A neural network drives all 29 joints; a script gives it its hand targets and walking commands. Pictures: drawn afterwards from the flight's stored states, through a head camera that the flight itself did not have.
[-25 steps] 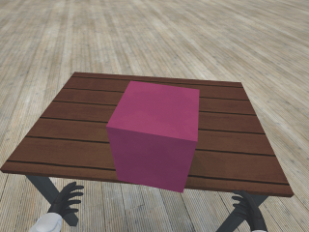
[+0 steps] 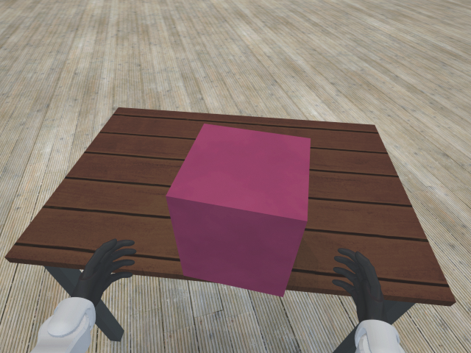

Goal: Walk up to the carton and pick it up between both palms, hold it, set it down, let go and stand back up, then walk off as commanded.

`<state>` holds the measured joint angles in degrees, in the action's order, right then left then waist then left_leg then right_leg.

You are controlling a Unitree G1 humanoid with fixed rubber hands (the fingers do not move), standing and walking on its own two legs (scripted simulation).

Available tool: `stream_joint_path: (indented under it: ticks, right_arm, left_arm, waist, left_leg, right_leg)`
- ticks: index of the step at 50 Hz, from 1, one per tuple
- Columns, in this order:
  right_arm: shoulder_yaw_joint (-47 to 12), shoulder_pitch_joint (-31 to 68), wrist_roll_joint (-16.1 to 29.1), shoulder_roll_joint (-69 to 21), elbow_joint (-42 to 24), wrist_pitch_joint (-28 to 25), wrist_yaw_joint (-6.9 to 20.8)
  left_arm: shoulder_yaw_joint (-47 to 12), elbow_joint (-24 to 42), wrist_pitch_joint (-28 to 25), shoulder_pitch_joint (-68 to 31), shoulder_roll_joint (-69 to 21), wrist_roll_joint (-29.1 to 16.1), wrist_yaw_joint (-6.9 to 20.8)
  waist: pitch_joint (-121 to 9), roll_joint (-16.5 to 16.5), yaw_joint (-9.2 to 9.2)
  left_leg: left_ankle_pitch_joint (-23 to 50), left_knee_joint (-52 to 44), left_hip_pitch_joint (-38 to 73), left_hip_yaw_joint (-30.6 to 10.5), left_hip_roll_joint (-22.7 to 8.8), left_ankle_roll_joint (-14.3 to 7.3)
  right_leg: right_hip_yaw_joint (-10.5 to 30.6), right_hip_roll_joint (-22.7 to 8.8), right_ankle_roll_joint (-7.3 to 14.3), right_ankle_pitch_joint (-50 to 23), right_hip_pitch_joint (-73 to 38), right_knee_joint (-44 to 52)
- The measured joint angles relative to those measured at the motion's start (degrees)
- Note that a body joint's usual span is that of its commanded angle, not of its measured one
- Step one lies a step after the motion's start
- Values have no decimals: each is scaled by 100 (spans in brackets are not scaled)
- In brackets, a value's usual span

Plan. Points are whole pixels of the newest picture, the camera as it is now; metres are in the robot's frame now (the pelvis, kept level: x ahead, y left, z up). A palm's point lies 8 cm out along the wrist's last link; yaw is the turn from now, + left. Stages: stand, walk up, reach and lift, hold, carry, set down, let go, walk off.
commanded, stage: reach and lift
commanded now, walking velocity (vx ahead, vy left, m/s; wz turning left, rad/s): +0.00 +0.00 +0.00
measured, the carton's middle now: (243, 210) +0.38 +0.02 +0.03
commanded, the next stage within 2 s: none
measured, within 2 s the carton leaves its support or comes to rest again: neither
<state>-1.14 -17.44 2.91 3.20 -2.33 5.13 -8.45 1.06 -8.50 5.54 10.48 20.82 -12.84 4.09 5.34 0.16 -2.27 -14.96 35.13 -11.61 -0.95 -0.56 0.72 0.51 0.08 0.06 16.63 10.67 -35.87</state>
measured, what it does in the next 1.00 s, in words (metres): stands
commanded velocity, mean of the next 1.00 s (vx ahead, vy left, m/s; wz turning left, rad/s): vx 0.00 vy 0.00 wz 0.00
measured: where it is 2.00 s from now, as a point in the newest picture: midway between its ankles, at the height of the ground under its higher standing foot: outside the picture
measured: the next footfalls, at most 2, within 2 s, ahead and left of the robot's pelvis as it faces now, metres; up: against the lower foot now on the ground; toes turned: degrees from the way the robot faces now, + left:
none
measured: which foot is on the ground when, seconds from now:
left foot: down 0.00-1.00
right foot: down 0.00-1.00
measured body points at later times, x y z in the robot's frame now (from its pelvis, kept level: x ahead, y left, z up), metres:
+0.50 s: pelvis +0.01 +0.00 +0.00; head -0.01 +0.00 +0.45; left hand +0.26 +0.25 +0.07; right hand +0.25 -0.17 +0.07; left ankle +0.06 +0.13 -0.72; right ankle +0.04 -0.12 -0.72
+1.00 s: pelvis +0.02 +0.00 +0.00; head +0.00 +0.00 +0.45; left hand +0.34 +0.22 +0.14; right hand +0.32 -0.17 +0.11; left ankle +0.06 +0.13 -0.72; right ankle +0.04 -0.12 -0.72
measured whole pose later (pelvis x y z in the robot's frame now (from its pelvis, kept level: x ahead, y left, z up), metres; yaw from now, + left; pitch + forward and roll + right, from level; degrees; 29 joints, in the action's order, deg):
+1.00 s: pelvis +0.02 +0.00 +0.00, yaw +0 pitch -7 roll +0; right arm -0.3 7.3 10.4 6.9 -5.4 25.5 -13.1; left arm 1.1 -2.7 27.2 -15.4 24.5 -19.1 4.3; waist 5.3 0.2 -0.9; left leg -15.4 33.9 -11.6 -1.0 -0.6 0.8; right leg 0.5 0.1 0.1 17.1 10.7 -34.7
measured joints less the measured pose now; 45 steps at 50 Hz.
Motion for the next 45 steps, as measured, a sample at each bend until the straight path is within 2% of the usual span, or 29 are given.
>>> stream_joint_path:
  ticks: [11,22,40,45]
  right_arm:
    - [-104,-23,167,-230,-704,338,-207]
    - [-104,180,174,-102,-1051,997,-245]
    - [-69,1461,570,240,-1006,1746,-375]
    - [53,2025,614,266,-636,1912,-408]
  left_arm:
    - [0,442,-14,1,40,-331,-34]
    - [0,603,414,-240,153,-589,-122]
    - [-1,690,1613,-1573,286,-628,-38]
    - [-1,690,1893,-2033,350,-628,-29]
  waist:
    - [0,0,-3]
    - [-1,0,-17]
    - [-1,0,43]
    - [-1,0,112]
  left_leg:
    - [-5,-60,1,0,-1,9]
    - [-37,-65,0,0,-1,10]
    - [-46,-109,0,0,-1,10]
    - [-46,-111,0,0,-1,9]
  right_leg:
    - [0,0,0,6,-1,60]
    - [0,0,0,39,-1,64]
    - [0,0,0,48,0,107]
    - [0,0,0,48,0,108]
